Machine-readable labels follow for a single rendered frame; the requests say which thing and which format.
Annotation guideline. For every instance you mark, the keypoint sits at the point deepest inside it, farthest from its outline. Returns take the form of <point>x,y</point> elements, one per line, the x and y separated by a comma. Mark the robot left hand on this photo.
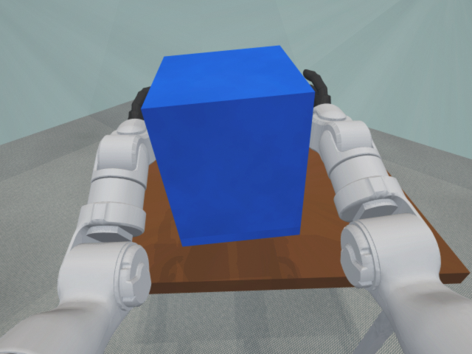
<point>136,112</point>

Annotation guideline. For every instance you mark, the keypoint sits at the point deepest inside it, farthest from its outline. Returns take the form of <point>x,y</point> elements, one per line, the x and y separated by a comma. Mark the table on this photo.
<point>311,259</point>

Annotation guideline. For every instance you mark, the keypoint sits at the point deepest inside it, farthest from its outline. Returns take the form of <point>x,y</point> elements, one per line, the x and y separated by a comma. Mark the robot left upper arm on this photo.
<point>99,284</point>

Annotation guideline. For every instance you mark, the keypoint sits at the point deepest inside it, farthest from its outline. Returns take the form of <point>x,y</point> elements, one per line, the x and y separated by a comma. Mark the robot right hand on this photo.
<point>321,96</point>

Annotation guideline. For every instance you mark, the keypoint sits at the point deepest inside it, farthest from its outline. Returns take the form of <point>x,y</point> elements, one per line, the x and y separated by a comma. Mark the left robot forearm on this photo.
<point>114,212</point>

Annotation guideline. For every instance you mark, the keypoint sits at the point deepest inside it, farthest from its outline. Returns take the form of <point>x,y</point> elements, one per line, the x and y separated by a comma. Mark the robot right upper arm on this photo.
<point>396,259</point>

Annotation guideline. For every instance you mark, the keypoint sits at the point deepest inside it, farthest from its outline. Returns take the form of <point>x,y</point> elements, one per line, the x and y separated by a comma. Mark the carton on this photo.
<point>230,131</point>

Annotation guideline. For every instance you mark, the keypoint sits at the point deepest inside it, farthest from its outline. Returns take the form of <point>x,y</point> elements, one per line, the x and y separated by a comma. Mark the right robot forearm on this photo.
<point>361,183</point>

